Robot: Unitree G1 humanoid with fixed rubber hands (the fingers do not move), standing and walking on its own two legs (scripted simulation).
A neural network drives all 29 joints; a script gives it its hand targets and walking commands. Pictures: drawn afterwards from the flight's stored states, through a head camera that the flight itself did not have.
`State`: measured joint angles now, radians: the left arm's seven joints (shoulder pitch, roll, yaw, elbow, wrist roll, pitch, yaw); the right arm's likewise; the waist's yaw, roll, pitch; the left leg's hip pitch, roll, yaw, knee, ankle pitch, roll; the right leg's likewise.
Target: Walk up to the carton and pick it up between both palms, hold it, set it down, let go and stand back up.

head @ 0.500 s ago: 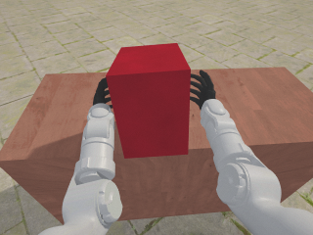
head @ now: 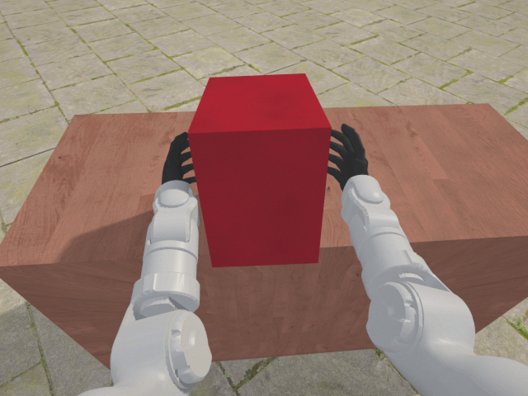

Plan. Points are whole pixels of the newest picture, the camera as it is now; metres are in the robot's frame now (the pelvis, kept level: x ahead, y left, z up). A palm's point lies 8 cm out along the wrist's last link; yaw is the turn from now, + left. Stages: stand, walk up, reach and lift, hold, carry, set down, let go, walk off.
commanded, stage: set down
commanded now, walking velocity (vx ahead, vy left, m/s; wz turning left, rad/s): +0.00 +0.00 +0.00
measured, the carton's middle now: (261, 165) +0.50 +0.04 +0.08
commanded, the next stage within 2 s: none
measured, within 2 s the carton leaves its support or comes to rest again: rests again in 1.74 s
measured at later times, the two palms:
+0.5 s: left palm (177, 189) +0.40 +0.17 +0.12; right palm (352, 178) +0.42 -0.11 +0.13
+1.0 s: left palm (180, 194) +0.39 +0.16 +0.11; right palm (356, 186) +0.41 -0.12 +0.12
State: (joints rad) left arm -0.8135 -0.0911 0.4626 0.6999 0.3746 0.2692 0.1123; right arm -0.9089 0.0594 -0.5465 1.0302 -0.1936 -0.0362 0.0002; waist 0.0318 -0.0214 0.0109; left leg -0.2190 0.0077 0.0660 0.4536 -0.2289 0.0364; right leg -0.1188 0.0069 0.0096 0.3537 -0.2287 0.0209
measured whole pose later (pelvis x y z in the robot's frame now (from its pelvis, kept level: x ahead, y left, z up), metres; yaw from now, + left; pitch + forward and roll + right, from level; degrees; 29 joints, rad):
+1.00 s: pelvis +0.00 +0.00 +0.00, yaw +0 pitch +0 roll -2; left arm -0.77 -0.15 0.55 0.70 0.37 0.17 0.08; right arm -0.86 0.08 -0.64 1.01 -0.29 -0.07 0.05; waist 0.03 -0.02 0.01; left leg -0.22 0.01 0.07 0.45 -0.23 0.04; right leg -0.12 0.01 0.01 0.35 -0.23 0.02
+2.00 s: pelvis +0.00 +0.00 +0.00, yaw +0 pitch +14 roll -2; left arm -0.81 -0.04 0.16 0.80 0.16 0.10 0.21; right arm -0.85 -0.14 -0.16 1.05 0.06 -0.08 -0.10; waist 0.10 -0.02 -0.04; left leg -0.51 0.01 0.07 0.45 -0.19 0.04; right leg -0.41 0.01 0.01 0.35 -0.19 0.02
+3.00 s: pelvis -0.05 +0.00 +0.00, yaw +0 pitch -1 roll -2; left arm -0.12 0.03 -0.02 0.21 0.03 0.29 0.19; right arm -0.20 -0.18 0.03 0.57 0.21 0.00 -0.01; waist 0.05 -0.05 -0.07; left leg -0.28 0.02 0.07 0.44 -0.14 0.03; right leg -0.19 0.02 0.01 0.36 -0.16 0.01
